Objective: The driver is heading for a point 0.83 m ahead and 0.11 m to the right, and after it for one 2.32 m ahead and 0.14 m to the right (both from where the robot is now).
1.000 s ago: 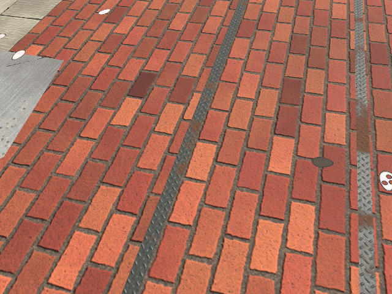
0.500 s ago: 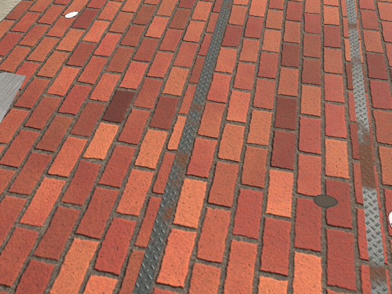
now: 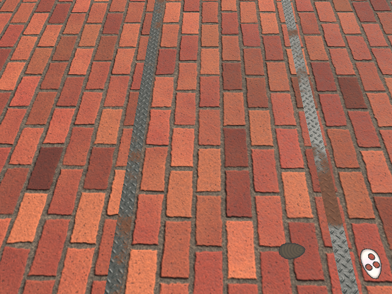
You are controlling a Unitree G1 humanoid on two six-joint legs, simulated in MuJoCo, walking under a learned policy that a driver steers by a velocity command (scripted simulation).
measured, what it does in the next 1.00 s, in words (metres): walks ahead, turning right: left foot, then right foot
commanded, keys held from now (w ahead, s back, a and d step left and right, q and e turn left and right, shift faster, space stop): w+e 0.42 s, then w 0.56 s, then w+q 0.02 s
